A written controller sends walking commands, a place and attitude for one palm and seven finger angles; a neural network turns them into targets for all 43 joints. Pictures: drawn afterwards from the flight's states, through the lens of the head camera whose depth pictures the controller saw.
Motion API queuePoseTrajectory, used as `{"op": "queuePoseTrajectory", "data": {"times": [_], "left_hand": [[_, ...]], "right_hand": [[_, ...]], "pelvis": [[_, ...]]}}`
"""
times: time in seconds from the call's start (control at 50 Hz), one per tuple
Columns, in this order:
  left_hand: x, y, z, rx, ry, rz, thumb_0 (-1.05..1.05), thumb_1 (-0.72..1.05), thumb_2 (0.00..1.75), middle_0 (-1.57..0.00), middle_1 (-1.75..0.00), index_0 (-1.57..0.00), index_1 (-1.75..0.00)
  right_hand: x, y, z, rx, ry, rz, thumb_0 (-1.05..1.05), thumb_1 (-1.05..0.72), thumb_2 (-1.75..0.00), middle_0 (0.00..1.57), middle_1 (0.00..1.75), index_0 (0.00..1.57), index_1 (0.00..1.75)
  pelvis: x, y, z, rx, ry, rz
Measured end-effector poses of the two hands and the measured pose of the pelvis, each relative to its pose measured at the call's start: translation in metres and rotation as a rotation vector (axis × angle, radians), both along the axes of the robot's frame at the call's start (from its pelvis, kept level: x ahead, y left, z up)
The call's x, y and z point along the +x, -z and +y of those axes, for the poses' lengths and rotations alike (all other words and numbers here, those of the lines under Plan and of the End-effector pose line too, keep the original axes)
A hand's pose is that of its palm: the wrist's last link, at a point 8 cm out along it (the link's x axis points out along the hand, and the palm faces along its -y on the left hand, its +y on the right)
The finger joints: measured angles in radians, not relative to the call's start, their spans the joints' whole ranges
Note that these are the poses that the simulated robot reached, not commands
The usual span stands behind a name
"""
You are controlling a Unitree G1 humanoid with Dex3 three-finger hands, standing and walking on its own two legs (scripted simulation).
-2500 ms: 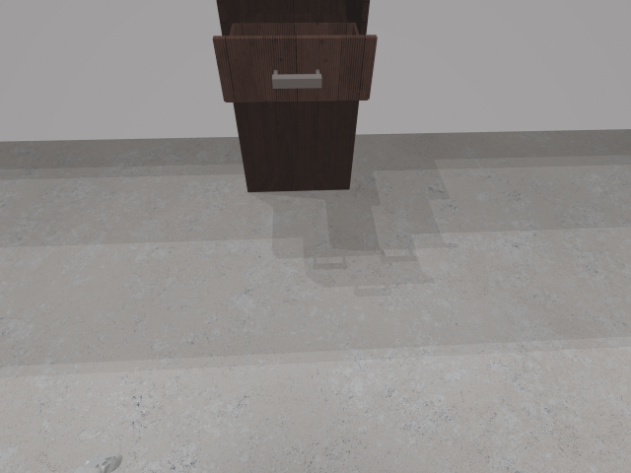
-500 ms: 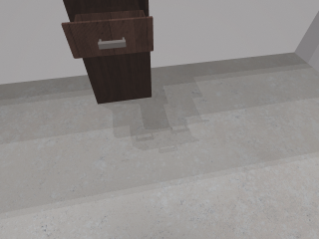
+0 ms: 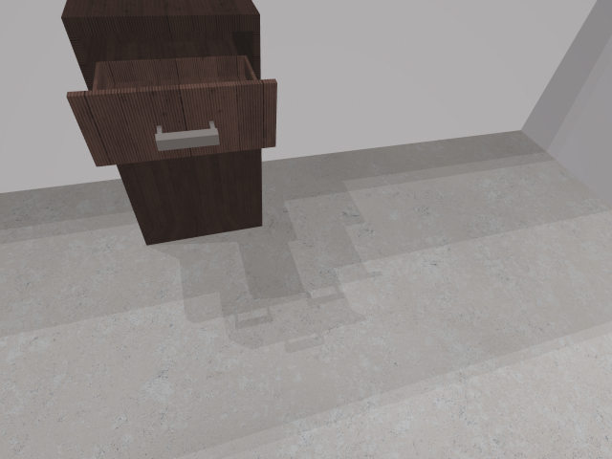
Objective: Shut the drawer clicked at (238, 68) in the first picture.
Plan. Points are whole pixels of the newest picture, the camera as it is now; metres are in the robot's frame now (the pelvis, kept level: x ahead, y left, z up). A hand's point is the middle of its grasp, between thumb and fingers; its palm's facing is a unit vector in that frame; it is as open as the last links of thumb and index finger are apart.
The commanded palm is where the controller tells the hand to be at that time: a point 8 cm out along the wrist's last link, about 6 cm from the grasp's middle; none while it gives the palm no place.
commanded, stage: walk to a spot facing it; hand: left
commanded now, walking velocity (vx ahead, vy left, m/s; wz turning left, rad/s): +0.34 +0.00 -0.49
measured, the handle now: (187, 133) +0.76 +0.35 -0.03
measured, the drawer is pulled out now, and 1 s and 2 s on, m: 0.30 0.30 0.30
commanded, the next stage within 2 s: turn to face it in 0.38 s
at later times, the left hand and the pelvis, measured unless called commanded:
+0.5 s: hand (258, 348) +0.32 +0.11 -0.15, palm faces -0.22 -0.95 -0.23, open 7.4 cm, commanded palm none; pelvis +0.17 -0.05 +0.00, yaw -14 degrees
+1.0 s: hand (231, 351) +0.32 +0.15 -0.17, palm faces +0.02 -0.98 -0.20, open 7.4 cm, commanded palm none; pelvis +0.26 -0.04 +0.01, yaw -3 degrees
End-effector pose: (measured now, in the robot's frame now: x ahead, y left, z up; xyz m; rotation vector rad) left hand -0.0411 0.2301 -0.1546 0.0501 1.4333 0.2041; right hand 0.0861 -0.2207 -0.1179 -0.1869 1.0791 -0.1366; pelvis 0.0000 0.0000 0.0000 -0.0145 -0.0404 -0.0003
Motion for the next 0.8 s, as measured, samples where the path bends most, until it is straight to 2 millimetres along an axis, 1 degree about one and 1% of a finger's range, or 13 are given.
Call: {"op": "queuePoseTrajectory", "data": {"times": [0.08,0.12,0.18,0.24,0.32,0.38,0.42,0.44,0.48,0.54,0.6,0.7,0.8], "left_hand": [[0.077,-0.017,0.016,0.026,0.06,-0.108,0.01,0.92,0.9,-0.19,-0.3,-0.2,-0.29],[0.112,-0.024,0.017,0.031,0.092,-0.147,0.01,0.92,0.9,-0.19,-0.3,-0.19,-0.29],[0.163,-0.032,0.013,0.033,0.15,-0.187,0.01,0.92,0.9,-0.19,-0.3,-0.19,-0.29],[0.213,-0.037,0.002,0.035,0.221,-0.213,0.01,0.92,0.9,-0.19,-0.3,-0.19,-0.29],[0.281,-0.039,-0.025,0.04,0.326,-0.252,0.01,0.92,0.9,-0.19,-0.3,-0.19,-0.29],[0.33,-0.033,-0.049,0.048,0.39,-0.311,0.01,0.91,0.9,-0.19,-0.3,-0.2,-0.3],[0.352,-0.029,-0.062,0.054,0.399,-0.356,0.01,0.91,0.9,-0.19,-0.3,-0.2,-0.3],[0.358,-0.029,-0.067,0.053,0.398,-0.363,0.01,0.91,0.9,-0.19,-0.3,-0.2,-0.3],[0.364,-0.032,-0.073,0.052,0.397,-0.352,0.01,0.91,0.9,-0.19,-0.3,-0.2,-0.3],[0.364,-0.035,-0.079,0.05,0.407,-0.301,0.01,0.91,0.9,-0.2,-0.3,-0.2,-0.3],[0.363,-0.035,-0.081,0.048,0.392,-0.258,0.01,0.92,0.9,-0.2,-0.3,-0.2,-0.3],[0.366,-0.028,-0.073,0.027,0.326,-0.226,0.01,0.93,0.9,-0.2,-0.3,-0.2,-0.3],[0.364,-0.005,-0.056,-0.003,0.204,-0.194,0.01,0.92,0.9,-0.2,-0.3,-0.2,-0.3]], "right_hand": [[-0.015,-0.004,-0.009,-0.022,0.087,0.069,-0.02,-0.95,-0.9,0.2,0.3,0.21,0.3],[-0.026,-0.003,-0.011,-0.018,0.118,0.118,-0.01,-0.95,-0.9,0.2,0.3,0.21,0.3],[-0.042,0.001,-0.012,0.001,0.17,0.194,-0.01,-0.94,-0.9,0.2,0.29,0.2,0.3],[-0.057,0.006,-0.011,0.03,0.228,0.265,0.0,-0.92,-0.9,0.2,0.29,0.2,0.3],[-0.071,0.016,-0.013,0.075,0.308,0.351,0.0,-0.91,-0.9,0.2,0.29,0.2,0.3],[-0.073,0.029,-0.02,0.107,0.352,0.406,0.01,-0.91,-0.9,0.2,0.29,0.2,0.3],[-0.065,0.037,-0.029,0.118,0.365,0.428,0.01,-0.91,-0.9,0.2,0.29,0.2,0.3],[-0.056,0.038,-0.034,0.115,0.37,0.424,0.01,-0.91,-0.9,0.2,0.29,0.2,0.3],[-0.029,0.035,-0.046,0.1,0.369,0.384,0.01,-0.91,-0.9,0.2,0.29,0.2,0.3],[0.022,0.025,-0.064,0.071,0.363,0.274,0.01,-0.91,-0.9,0.2,0.29,0.2,0.3],[0.069,0.014,-0.075,0.05,0.348,0.175,0.01,-0.91,-0.9,0.19,0.29,0.2,0.3],[0.129,0.004,-0.072,0.036,0.279,0.126,0.01,-0.91,-0.9,0.19,0.29,0.2,0.3],[0.174,0.008,-0.064,-0.008,0.183,0.145,0.0,-0.92,-0.9,0.19,0.29,0.2,0.3]], "pelvis": [[0.026,-0.011,0.007,0.015,0.04,0.01],[0.039,-0.013,0.008,0.021,0.059,0.013],[0.059,-0.016,0.007,0.028,0.089,0.012],[0.079,-0.015,0.001,0.034,0.123,0.01],[0.109,-0.009,-0.015,0.039,0.173,0.01],[0.134,0.005,-0.035,0.038,0.201,0.01],[0.145,0.012,-0.045,0.033,0.219,0.008],[0.15,0.012,-0.048,0.026,0.223,0.004],[0.16,0.007,-0.052,0.016,0.235,0.002],[0.176,-0.002,-0.057,0.011,0.252,0.012],[0.192,-0.009,-0.059,0.009,0.249,0.021],[0.22,-0.012,-0.056,-0.01,0.205,0.017],[0.248,0.001,-0.044,-0.034,0.133,0.011]]}}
